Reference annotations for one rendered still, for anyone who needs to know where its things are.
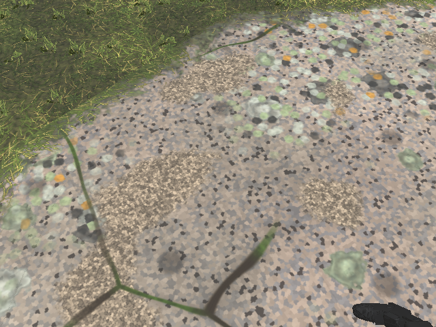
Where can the right robot hand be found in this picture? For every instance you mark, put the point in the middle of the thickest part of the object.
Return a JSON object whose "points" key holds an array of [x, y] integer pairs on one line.
{"points": [[390, 315]]}

